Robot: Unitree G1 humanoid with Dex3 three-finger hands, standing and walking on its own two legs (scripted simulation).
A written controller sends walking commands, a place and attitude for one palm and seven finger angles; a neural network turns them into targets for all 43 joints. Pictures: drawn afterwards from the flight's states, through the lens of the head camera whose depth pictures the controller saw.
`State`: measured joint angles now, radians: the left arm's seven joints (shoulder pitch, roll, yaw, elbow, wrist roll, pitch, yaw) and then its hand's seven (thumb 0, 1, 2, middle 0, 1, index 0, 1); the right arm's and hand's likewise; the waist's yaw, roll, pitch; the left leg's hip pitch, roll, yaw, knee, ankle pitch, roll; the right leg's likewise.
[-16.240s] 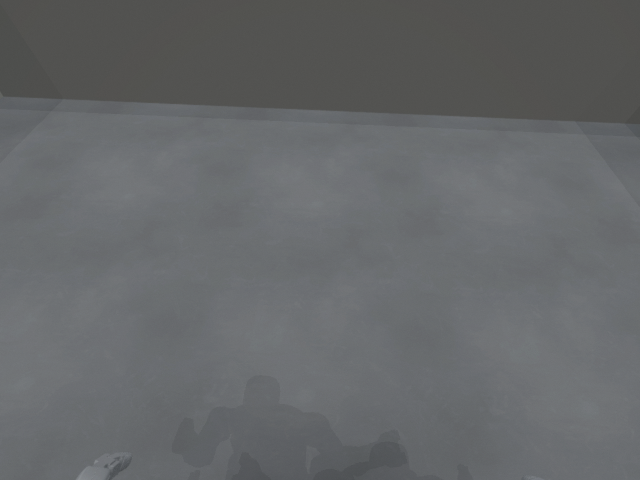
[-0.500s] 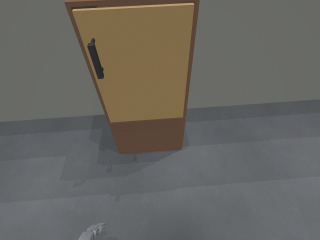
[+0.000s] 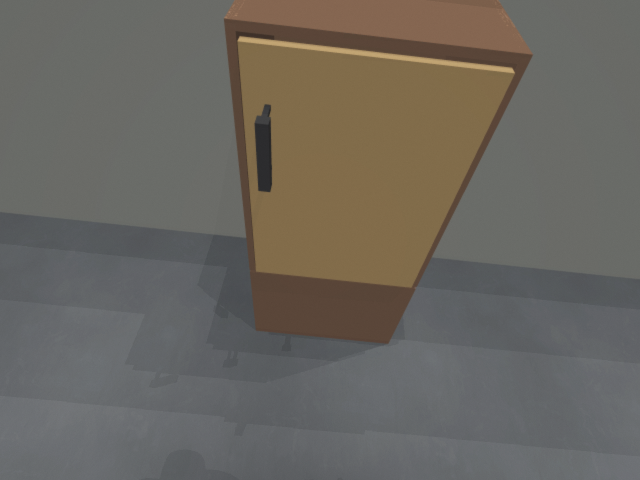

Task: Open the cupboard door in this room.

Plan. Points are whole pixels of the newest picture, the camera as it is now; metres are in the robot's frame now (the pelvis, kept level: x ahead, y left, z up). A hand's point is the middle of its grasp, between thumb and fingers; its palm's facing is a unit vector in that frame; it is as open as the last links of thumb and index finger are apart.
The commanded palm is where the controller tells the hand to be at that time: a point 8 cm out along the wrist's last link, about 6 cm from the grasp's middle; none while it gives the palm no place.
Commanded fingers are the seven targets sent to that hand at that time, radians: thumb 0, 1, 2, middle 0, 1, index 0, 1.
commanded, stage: come to a stop and stand still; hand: left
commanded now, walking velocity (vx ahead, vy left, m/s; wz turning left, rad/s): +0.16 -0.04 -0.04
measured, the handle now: (265, 149) +0.62 +0.16 +0.04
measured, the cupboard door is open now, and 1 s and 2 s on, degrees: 0 0 0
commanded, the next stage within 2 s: look again from close up in 1.46 s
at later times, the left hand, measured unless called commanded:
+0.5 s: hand out of the picture +0.12 +0.15 -0.17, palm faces +0.03 -0.97 -0.25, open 7.3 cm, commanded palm none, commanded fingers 0.00 0.90 0.90 -0.20 -0.30 -0.20 -0.30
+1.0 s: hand out of the picture +0.01 +0.17 -0.17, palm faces +0.02 -0.98 -0.20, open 7.3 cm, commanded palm none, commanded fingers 0.00 0.90 0.90 -0.20 -0.30 -0.20 -0.30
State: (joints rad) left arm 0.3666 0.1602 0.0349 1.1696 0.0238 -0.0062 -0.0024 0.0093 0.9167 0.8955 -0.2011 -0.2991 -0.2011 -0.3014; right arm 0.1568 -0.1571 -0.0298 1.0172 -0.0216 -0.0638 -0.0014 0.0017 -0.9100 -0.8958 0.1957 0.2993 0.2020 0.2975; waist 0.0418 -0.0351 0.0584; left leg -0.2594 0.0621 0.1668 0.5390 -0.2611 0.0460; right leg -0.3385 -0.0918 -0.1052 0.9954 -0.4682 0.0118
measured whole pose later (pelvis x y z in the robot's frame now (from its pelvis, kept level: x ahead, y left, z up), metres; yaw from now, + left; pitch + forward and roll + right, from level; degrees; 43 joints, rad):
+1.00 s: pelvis +0.01 -0.01 +0.00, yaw +0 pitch +1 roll +2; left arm 0.28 0.18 0.03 1.12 0.01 0.02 0.00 0.01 0.91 0.90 -0.20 -0.30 -0.20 -0.30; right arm 0.28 -0.14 -0.02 1.09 -0.02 -0.02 -0.03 0.01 -0.92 -0.90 0.20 0.30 0.21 0.30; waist -0.01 -0.02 0.04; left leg -0.14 0.00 0.05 0.40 -0.27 -0.01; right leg -0.23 -0.04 -0.05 0.53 -0.31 0.03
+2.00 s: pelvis +0.01 -0.04 +0.00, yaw +0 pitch -1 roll +1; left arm 0.30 0.14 0.01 1.11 0.02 -0.02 0.03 0.01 0.91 0.90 -0.20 -0.30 -0.20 -0.30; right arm 0.30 -0.14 0.01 1.13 -0.01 -0.02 -0.03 0.00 -0.91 -0.90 0.20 0.30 0.20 0.30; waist 0.00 0.01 0.02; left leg -0.16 0.04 0.05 0.46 -0.29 -0.03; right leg -0.18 0.03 -0.08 0.49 -0.30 -0.06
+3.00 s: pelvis +0.09 -0.06 -0.01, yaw +2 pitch +0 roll +2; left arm 0.10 0.16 0.04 0.96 0.03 0.00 0.04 0.01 0.92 0.90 -0.20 -0.30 -0.20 -0.30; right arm 0.23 -0.18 -0.06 1.04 -0.01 0.02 -0.03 0.01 -0.91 -0.90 0.20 0.30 0.20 0.30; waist -0.03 0.00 0.11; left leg -0.42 0.01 0.03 1.08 -0.52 -0.02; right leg -0.42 -0.06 -0.10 0.61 -0.19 -0.06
